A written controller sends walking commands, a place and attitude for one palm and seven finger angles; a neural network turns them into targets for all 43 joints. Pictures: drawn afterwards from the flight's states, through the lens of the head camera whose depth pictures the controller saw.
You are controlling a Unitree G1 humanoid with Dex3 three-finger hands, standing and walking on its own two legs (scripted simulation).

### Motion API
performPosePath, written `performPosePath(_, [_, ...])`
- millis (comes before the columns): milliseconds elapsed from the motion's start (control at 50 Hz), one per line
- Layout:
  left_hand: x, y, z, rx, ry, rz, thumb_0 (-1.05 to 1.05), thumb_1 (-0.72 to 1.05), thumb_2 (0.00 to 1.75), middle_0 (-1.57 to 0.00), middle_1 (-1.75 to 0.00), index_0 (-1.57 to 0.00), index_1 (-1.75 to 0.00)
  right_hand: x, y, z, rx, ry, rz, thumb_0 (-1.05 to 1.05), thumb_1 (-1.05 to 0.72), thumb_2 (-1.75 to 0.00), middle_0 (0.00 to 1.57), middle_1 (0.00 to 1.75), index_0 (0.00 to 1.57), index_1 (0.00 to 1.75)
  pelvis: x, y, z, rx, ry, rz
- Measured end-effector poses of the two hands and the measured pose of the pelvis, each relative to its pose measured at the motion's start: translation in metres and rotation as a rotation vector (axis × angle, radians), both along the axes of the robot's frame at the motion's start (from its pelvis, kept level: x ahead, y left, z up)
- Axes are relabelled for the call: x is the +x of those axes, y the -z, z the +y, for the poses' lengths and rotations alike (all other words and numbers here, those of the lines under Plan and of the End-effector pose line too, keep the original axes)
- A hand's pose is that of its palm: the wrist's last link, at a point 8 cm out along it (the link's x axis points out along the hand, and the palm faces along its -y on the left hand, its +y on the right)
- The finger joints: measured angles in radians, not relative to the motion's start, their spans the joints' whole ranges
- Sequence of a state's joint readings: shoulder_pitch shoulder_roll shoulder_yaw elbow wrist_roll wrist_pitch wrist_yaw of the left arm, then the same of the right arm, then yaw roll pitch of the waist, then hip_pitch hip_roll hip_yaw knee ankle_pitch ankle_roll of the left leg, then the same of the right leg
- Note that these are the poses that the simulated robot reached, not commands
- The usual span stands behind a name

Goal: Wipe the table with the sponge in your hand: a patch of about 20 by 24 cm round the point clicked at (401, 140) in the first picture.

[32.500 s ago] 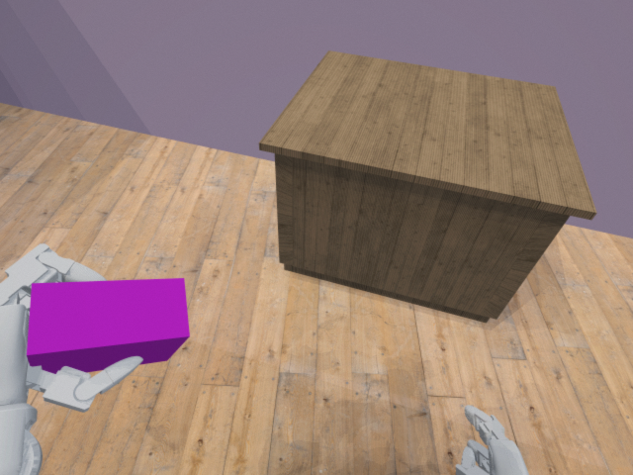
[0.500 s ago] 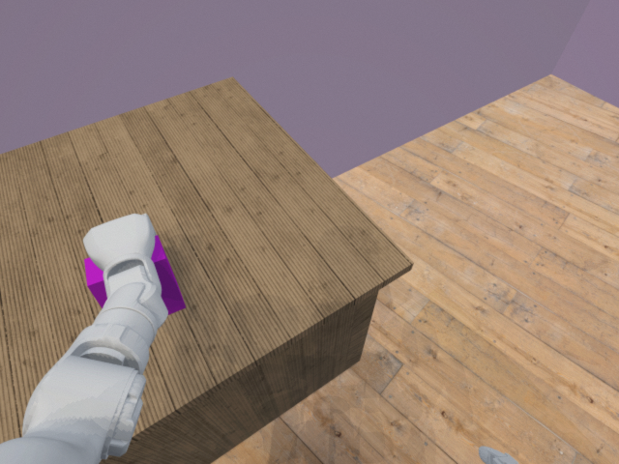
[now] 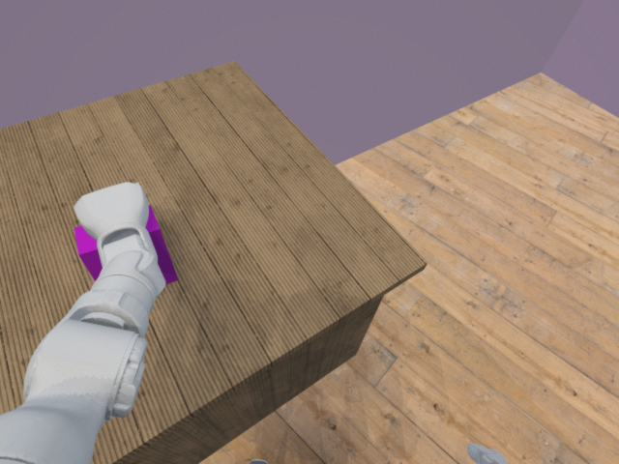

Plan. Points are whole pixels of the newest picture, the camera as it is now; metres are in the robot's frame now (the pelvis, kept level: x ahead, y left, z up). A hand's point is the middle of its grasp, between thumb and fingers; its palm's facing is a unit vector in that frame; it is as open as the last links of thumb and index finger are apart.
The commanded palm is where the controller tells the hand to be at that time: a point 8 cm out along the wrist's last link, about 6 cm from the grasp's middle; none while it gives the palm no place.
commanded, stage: wipe back along the third lane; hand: left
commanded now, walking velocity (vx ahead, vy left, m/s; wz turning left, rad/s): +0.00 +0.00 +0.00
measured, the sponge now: (134, 264) +0.42 +0.27 -0.05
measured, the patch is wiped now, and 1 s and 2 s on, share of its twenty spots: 0.95 0.95 0.95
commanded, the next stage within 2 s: slide back across to the middle lane in 1.78 s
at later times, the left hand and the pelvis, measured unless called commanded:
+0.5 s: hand (129, 250) +0.41 +0.25 +0.00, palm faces -0.04 -0.05 -1.00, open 10.1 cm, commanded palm +0.36 +0.22 +0.04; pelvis +0.03 +0.04 +0.01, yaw +1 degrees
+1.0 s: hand (141, 282) +0.36 +0.22 +0.00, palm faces -0.05 -0.06 -1.00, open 10.1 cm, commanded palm +0.31 +0.19 +0.04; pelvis +0.03 +0.04 +0.02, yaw +1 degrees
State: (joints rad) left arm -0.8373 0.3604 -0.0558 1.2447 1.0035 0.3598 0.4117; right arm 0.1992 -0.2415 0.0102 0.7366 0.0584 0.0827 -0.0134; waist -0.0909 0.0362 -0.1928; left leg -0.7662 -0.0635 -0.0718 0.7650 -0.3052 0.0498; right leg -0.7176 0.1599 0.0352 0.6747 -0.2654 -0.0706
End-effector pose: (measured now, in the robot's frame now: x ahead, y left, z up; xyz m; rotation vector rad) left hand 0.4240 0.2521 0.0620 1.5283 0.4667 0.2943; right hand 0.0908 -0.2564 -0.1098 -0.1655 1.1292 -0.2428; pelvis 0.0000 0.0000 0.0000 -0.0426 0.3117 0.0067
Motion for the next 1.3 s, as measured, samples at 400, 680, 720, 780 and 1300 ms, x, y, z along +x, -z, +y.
performPosePath(400, [-0.020, 0.005, -0.003, -0.006, 0.034, -0.063, -0.01, -0.48, 1.04, -0.68, -1.42, -0.69, -1.41, 0.046, -0.008, 0.056, 0.098, -0.047, -0.020, 0.00, -0.91, -0.90, 0.20, 0.30, 0.20, 0.30, 0.025, -0.010, 0.035, -0.016, -0.005, -0.052])
performPosePath(680, [-0.046, 0.004, -0.013, -0.027, 0.053, -0.070, -0.01, -0.46, 1.03, -0.66, -1.43, -0.67, -1.43, 0.138, -0.037, 0.093, 0.143, -0.187, -0.156, 0.00, -0.91, -0.90, 0.20, 0.30, 0.20, 0.30, 0.040, -0.014, 0.045, -0.015, -0.029, -0.110])
performPosePath(720, [-0.051, 0.004, -0.016, -0.030, 0.056, -0.070, -0.01, -0.46, 1.03, -0.66, -1.43, -0.67, -1.43, 0.145, -0.040, 0.097, 0.150, -0.200, -0.168, 0.00, -0.91, -0.90, 0.20, 0.30, 0.20, 0.30, 0.040, -0.015, 0.045, -0.014, -0.030, -0.119])
performPosePath(780, [-0.058, 0.004, -0.020, -0.033, 0.062, -0.066, -0.01, -0.46, 1.03, -0.66, -1.43, -0.67, -1.43, 0.152, -0.044, 0.100, 0.157, -0.214, -0.180, 0.00, -0.91, -0.90, 0.20, 0.30, 0.20, 0.30, 0.040, -0.015, 0.045, -0.013, -0.030, -0.134])
performPosePath(1300, [-0.105, 0.003, -0.053, -0.036, 0.051, -0.050, -0.01, -0.46, 1.03, -0.66, -1.43, -0.67, -1.42, 0.124, -0.042, 0.062, 0.155, -0.177, -0.172, 0.01, -0.91, -0.90, 0.20, 0.30, 0.20, 0.30, 0.023, -0.019, 0.015, 0.017, -0.006, -0.200])
